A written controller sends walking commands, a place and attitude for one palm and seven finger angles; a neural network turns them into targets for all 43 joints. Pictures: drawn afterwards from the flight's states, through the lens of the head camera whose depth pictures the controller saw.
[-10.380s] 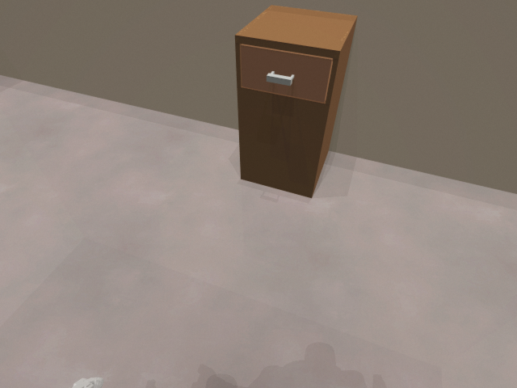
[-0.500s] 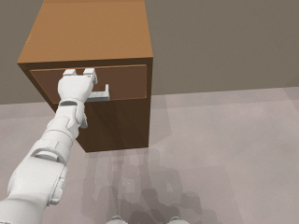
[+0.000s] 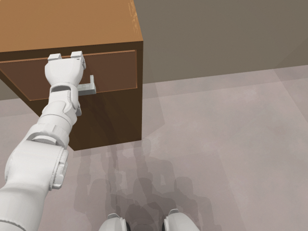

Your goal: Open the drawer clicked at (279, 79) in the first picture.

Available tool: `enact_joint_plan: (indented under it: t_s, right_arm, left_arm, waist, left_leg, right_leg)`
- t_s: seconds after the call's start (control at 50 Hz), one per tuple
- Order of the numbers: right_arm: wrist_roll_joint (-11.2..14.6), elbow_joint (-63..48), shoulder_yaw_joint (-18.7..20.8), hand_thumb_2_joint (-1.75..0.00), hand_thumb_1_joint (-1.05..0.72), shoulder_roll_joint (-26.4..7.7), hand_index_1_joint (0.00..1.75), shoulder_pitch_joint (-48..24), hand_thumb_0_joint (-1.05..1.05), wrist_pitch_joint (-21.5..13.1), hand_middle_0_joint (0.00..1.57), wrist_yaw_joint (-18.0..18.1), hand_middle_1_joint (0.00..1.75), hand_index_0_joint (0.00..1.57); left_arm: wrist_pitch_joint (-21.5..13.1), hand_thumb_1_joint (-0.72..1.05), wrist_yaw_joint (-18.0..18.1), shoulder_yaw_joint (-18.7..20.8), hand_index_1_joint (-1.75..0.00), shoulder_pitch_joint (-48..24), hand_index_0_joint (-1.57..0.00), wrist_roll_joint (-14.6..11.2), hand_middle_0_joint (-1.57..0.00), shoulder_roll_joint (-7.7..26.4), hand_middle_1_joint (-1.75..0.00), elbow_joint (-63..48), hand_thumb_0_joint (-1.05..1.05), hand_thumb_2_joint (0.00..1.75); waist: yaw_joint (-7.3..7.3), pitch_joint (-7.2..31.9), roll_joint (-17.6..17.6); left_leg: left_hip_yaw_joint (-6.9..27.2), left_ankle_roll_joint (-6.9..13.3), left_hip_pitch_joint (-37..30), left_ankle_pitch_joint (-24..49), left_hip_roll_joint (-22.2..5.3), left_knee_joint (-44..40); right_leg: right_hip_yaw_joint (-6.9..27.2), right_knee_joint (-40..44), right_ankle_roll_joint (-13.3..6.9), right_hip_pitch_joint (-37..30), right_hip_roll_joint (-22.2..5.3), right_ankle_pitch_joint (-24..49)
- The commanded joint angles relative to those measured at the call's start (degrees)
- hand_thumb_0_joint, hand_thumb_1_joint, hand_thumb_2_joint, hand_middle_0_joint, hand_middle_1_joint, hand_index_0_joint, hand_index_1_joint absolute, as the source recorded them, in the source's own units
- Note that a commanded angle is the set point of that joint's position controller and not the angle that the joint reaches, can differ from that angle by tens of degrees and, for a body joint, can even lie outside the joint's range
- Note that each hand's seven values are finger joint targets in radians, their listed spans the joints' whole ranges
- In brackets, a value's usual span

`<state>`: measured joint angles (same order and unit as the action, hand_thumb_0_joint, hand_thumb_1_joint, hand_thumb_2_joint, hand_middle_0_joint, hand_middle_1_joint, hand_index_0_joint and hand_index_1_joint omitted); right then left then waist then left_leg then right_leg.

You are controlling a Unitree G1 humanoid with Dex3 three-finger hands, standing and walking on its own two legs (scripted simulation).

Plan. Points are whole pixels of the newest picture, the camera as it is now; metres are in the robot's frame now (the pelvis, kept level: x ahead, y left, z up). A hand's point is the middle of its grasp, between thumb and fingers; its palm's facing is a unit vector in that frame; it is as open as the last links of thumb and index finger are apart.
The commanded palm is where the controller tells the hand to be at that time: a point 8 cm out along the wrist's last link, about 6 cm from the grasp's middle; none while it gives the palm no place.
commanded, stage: move the hooked fingers above the handle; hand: left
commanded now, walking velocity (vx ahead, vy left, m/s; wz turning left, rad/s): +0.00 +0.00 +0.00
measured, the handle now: (78, 84) +0.57 +0.17 -0.04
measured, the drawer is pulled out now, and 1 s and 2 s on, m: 0.00 0.00 0.00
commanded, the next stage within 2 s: lower the fingers behind the handle in 0.46 s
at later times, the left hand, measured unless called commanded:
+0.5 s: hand (75, 84) +0.52 +0.16 +0.02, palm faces -0.05 -0.03 -1.00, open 13.7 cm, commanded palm +0.51 +0.15 +0.07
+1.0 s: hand (77, 91) +0.52 +0.16 -0.01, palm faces -0.04 -0.03 -1.00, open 13.8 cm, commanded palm +0.51 +0.16 +0.03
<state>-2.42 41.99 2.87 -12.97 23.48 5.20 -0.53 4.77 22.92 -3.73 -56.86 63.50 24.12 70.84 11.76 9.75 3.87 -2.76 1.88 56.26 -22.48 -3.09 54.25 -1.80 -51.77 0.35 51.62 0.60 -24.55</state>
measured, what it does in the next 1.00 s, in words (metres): stands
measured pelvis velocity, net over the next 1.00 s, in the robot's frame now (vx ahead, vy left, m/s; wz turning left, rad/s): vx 0.00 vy -0.01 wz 0.01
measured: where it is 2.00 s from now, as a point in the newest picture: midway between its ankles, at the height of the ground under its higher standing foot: outside the picture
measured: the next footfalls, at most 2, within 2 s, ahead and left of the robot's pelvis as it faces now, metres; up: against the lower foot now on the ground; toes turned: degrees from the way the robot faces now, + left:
none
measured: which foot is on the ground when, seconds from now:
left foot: down 0.00-1.00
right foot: down 0.00-1.00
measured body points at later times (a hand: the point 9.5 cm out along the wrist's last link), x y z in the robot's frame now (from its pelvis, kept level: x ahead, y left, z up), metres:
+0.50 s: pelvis +0.00 -0.01 +0.00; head +0.12 +0.00 +0.44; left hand +0.52 +0.16 +0.07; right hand -0.02 -0.27 -0.12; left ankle +0.02 +0.10 -0.68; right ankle -0.01 -0.13 -0.68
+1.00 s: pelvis +0.00 -0.01 -0.01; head +0.13 +0.00 +0.42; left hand +0.52 +0.16 +0.04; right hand -0.01 -0.28 -0.13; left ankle +0.02 +0.10 -0.68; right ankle -0.01 -0.13 -0.68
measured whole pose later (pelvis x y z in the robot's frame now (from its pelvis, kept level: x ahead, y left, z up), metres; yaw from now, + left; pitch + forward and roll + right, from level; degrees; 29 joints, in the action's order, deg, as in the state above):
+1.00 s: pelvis +0.00 -0.01 -0.01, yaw +1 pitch +26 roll -2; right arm -3.0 42.0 3.2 -13.6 20.5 4.7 -0.2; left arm 2.8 25.7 -3.6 -55.1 64.1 23.4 70.3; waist 11.2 10.6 3.7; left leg -1.6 1.0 59.8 -24.0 -3.3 57.6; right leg -2.7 -55.7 -0.5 55.1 0.8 -26.7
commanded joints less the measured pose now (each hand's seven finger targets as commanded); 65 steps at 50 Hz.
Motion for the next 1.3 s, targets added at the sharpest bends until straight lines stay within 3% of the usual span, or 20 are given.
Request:
enact_joint_plan:
  t_s: [0.0, 0.12, 0.16, 0.18, 0.32, 0.46, 0.52, 0.6, 0.62, 0.68, 0.72, 0.78, 0.84, 0.92, 0.98, 1.04, 1.12, 1.2, 1.24, 1.28]
  right_arm:
    - [0.21, -2.24, 3.61, -0.9, -0.9, -10.6, 0.3, 9.43, 0.0, -0.89, 0.2, 0.87, 0.3, 0.2]
    - [0.22, -2.39, 3.2, -0.9, -0.9, -10.99, 0.3, 9.46, 0.0, -1.05, 0.2, 1.17, 0.3, 0.2]
    - [0.17, -2.4, 3.45, -0.9, -0.9, -10.63, 0.3, 9.31, 0.0, -1.15, 0.2, 0.97, 0.3, 0.2]
    - [0.14, -2.25, 3.4, -0.9, -0.9, -10.9, 0.3, 9.44, 0.0, -1.09, 0.2, 1.05, 0.3, 0.2]
    - [0.05, -2.2, 3.51, -0.9, -0.9, -10.78, 0.3, 9.4, 0.0, -0.85, 0.2, 0.99, 0.3, 0.2]
    - [0.3, -2.57, 3.44, -0.9, -0.9, -10.44, 0.3, 8.71, 0.0, -0.46, 0.2, 1.18, 0.3, 0.2]
    - [0.16, -2.64, 3.54, -0.9, -0.9, -10.25, 0.3, 8.67, 0.0, -0.41, 0.2, 1.12, 0.3, 0.2]
    - [0.16, -2.34, 3.37, -0.9, -0.9, -10.02, 0.3, 7.88, 0.0, -0.17, 0.2, 0.8, 0.3, 0.2]
    - [0.21, -2.17, 3.42, -0.9, -0.9, -10.25, 0.3, 7.98, 0.0, -0.1, 0.2, 0.91, 0.3, 0.2]
    - [0.22, -2.27, 3.4, -0.9, -0.9, -10.33, 0.3, 7.72, 0.0, -0.14, 0.2, 1.0, 0.3, 0.2]
    - [0.16, -2.27, 3.62, -0.9, -0.9, -10.02, 0.3, 7.65, 0.0, -0.45, 0.2, 1.02, 0.3, 0.2]
    - [0.01, -1.81, 3.59, -0.9, -0.9, -10.2, 0.3, 7.71, 0.0, -0.79, 0.2, 1.27, 0.3, 0.2]
    - [-0.27, -1.61, 3.74, -0.9, -0.9, -10.12, 0.3, 7.81, 0.0, -1.16, 0.2, 1.16, 0.3, 0.2]
    - [-0.5, -1.43, 3.62, -0.9, -0.9, -10.17, 0.3, 7.94, 0.0, -1.25, 0.2, 0.91, 0.3, 0.2]
    - [-0.45, -1.68, 3.3, -0.9, -0.9, -10.39, 0.3, 7.82, 0.0, -0.93, 0.2, 0.83, 0.3, 0.2]
    - [-0.4, -1.5, 3.39, -0.9, -0.9, -10.49, 0.3, 7.97, 0.0, -0.99, 0.2, 0.87, 0.3, 0.2]
    - [-0.34, -1.28, 3.25, -0.9, -0.9, -10.55, 0.3, 8.62, 0.0, -1.11, 0.2, 1.1, 0.3, 0.2]
    - [-0.55, -1.16, 3.35, -0.9, -0.9, -10.33, 0.3, 8.38, 0.0, -1.07, 0.2, 0.79, 0.3, 0.2]
    - [-0.47, -1.14, 3.05, -0.9, -0.9, -10.68, 0.3, 8.42, 0.0, -0.96, 0.2, 0.81, 0.3, 0.2]
    - [-0.56, -1.63, 2.96, -0.9, -0.9, -10.63, 0.3, 8.51, 0.0, -1.16, 0.2, 0.79, 0.3, 0.2]
  left_arm:
    - [-0.3, -0.5, 1.56, -0.1, -1.2, -29.08, -0.3, -0.05, -0.3, 9.58, -1.2, -11.21, 0.0, 0.3]
    - [-0.51, -0.5, 2.12, 1.03, -1.2, -28.76, -0.3, 0.36, -0.3, 11.57, -1.2, -9.68, 0.0, 0.3]
    - [-0.29, -0.5, 2.37, -1.11, -1.2, -29.33, -0.3, 0.43, -0.3, 8.32, -1.2, -9.71, 0.0, 0.3]
    - [-0.04, -0.5, 2.56, -0.15, -1.2, -29.43, -0.3, 0.47, -0.3, 9.61, -1.2, -9.21, 0.0, 0.3]
    - [0.42, -0.5, 2.26, -1.04, -1.2, -30.54, -0.3, -0.3, -0.3, 8.41, -1.2, -10.89, 0.0, 0.3]
    - [-0.46, -0.5, 1.72, 1.03, -1.2, -26.54, -0.3, -0.27, -0.3, 10.69, -1.2, -12.62, 0.0, 0.3]
    - [-1.12, -0.5, 2.22, 1.16, -1.2, -25.48, -0.3, -0.21, -0.3, 10.16, -1.2, -13.79, 0.0, 0.3]
    - [-0.34, -0.5, 2.87, 0.78, -1.2, -21.89, -0.3, -0.44, -0.3, 8.54, -1.2, -10.82, 0.0, 0.3]
    - [-0.11, -0.5, 3.03, 0.77, -1.2, -21.74, -0.3, -0.21, -0.3, 8.81, -1.2, -9.84, 0.0, 0.3]
    - [-0.55, -0.5, 2.91, 1.8, -1.2, -22.02, -0.3, -0.14, -0.3, 10.7, -1.2, -11.06, 0.0, 0.3]
    - [-1.46, -0.5, 2.8, -0.23, -1.2, -23.24, -0.3, 0.04, -0.3, 8.0, -1.2, -11.86, 0.0, 0.3]
    - [-2.4, -0.5, 3.2, 0.87, -1.2, -24.69, -0.3, 0.44, -0.3, 9.84, -1.2, -11.9, 0.0, 0.3]
    - [-3.15, -0.5, 4.05, 1.45, -1.2, -25.39, -0.3, 0.82, -0.3, 10.25, -1.2, -12.75, 0.0, 0.3]
    - [-1.91, -0.5, 5.39, 1.76, -1.2, -25.6, -0.3, 0.92, -0.3, 10.36, -1.2, -11.38, 0.0, 0.3]
    - [-0.45, -0.5, 5.31, 3.39, -1.2, -24.42, -0.3, 0.76, -0.3, 12.95, -1.2, -10.02, 0.0, 0.3]
    - [-0.11, -0.5, 4.52, 1.86, -1.2, -25.93, -0.3, 1.0, -0.3, 11.64, -1.2, -9.85, 0.0, 0.3]
    - [-0.72, -0.5, 3.34, 1.27, -1.2, -26.38, -0.3, 0.87, -0.3, 11.6, -1.2, -9.33, 0.0, 0.3]
    - [-0.4, -0.5, 2.99, -1.1, -1.2, -26.01, -0.3, 0.88, -0.3, 7.32, -1.2, -7.69, 0.0, 0.3]
    - [0.0, -0.5, 2.88, -0.5, -1.2, -25.96, -0.3, 1.07, -0.3, 8.8, -1.2, -5.95, 0.0, 0.3]
    - [-0.97, -0.5, 2.64, 0.75, -1.2, -26.67, -0.3, 0.9, -0.3, 10.58, -1.2, -8.35, 0.0, 0.3]
  waist:
    - [1.54, 25.44, 2.64]
    - [1.42, 24.75, 2.73]
    - [1.96, 24.23, 3.65]
    - [2.23, 24.09, 2.24]
    - [2.57, 26.44, 3.05]
    - [0.45, 26.72, 3.59]
    - [0.17, 27.44, 3.43]
    - [-0.13, 24.54, 1.06]
    - [0.47, 23.76, -0.27]
    - [-0.07, 24.4, -0.01]
    - [0.91, 24.44, 0.96]
    - [1.31, 24.38, 0.56]
    - [1.23, 27.11, 2.84]
    - [1.56, 28.07, 2.67]
    - [0.66, 29.06, 2.21]
    - [1.97, 28.4, 2.97]
    - [2.41, 28.35, 3.52]
    - [3.17, 26.67, 3.7]
    - [3.47, 24.36, 2.91]
    - [2.74, 27.3, 3.99]
  left_leg:
    - [4.08, 0.62, -26.85, 21.15, 2.23, -4.54]
    - [4.14, 0.67, -25.38, 19.36, 2.3, -4.5]
    - [4.12, 0.59, -26.23, 19.55, 2.21, -4.2]
    - [4.24, 0.65, -25.76, 19.62, 2.13, -4.01]
    - [4.11, 0.66, -27.01, 21.26, 2.18, -3.6]
    - [3.04, 0.65, -26.79, 22.77, 2.6, -3.99]
    - [2.98, 0.62, -27.52, 24.6, 2.55, -3.93]
    - [2.27, 0.66, -24.36, 23.29, 2.88, -4.15]
    - [2.25, 0.8, -23.32, 22.4, 2.84, -4.1]
    - [1.75, 0.91, -21.75, 21.24, 3.11, -3.79]
    - [2.14, 0.9, -22.69, 21.06, 2.98, -3.27]
    - [2.41, 0.96, -21.31, 19.8, 2.89, -2.11]
    - [2.75, 0.88, -22.38, 21.21, 2.76, -0.58]
    - [2.76, 0.9, -20.63, 21.38, 2.8, 0.67]
    - [2.23, 0.93, -18.29, 21.23, 3.12, 1.44]
    - [2.59, 0.92, -18.87, 21.35, 2.78, 2.14]
    - [3.11, 0.99, -18.22, 20.54, 2.66, 2.79]
    - [3.78, 0.79, -18.48, 20.26, 2.27, 3.37]
    - [3.82, 0.91, -16.14, 17.73, 2.17, 3.65]
    - [3.77, 1.04, -16.11, 17.77, 2.27, 4.28]
  right_leg:
    - [-1.11, 6.84, -2.06, -4.92, 3.62, 16.05]
    - [-1.09, 6.32, -2.04, -4.07, 3.53, 14.73]
    - [-1.23, 6.45, -2.09, -2.76, 3.51, 14.57]
    - [-1.22, 6.27, -2.01, -2.98, 3.47, 14.73]
    - [-1.01, 6.36, -1.85, -4.43, 3.42, 16.76]
    - [-0.49, 6.88, -1.96, -8.14, 3.39, 19.78]
    - [-0.47, 6.75, -1.98, -9.08, 3.41, 21.65]
    - [-0.34, 7.04, -1.94, -10.14, 3.28, 22.46]
    - [-0.24, 6.92, -1.73, -9.99, 3.23, 22.31]
    - [0.31, 6.65, -1.65, -11.17, 2.96, 22.78]
    - [0.14, 6.33, -1.71, -9.06, 2.98, 21.82]
    - [0.16, 5.31, -1.67, -7.19, 2.89, 20.02]
    - [0.08, 3.87, -1.84, -5.32, 2.9, 20.12]
    - [-0.06, 2.7, -1.72, -4.89, 2.96, 20.72]
    - [0.26, 2.09, -1.65, -6.82, 2.89, 22.38]
    - [-0.01, 1.76, -1.61, -4.32, 3.0, 21.41]
    - [-0.22, 0.98, -1.68, -2.48, 3.1, 19.68]
    - [-0.97, 0.26, -1.92, 1.71, 3.18, 16.94]
    - [-1.02, 0.03, -1.86, 3.05, 3.24, 14.73]
    - [-0.78, -0.7, -1.95, 2.08, 3.23, 15.13]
